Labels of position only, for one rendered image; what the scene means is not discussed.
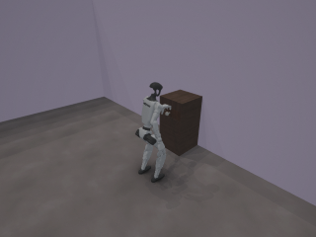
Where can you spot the right robot forearm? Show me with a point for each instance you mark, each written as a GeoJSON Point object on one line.
{"type": "Point", "coordinates": [156, 131]}

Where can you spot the drawer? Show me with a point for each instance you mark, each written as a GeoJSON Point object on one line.
{"type": "Point", "coordinates": [173, 114]}

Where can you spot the left robot shin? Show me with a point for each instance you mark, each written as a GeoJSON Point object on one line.
{"type": "Point", "coordinates": [145, 158]}

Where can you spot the right robot upper arm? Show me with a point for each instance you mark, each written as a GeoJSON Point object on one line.
{"type": "Point", "coordinates": [157, 110]}

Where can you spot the robot right hand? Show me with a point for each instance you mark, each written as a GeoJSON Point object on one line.
{"type": "Point", "coordinates": [161, 146]}

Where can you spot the cabinet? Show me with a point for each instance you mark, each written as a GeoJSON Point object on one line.
{"type": "Point", "coordinates": [180, 136]}

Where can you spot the robot left hand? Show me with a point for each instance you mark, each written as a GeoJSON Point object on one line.
{"type": "Point", "coordinates": [166, 107]}

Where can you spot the robot right thigh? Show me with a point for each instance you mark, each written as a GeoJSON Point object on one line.
{"type": "Point", "coordinates": [152, 140]}

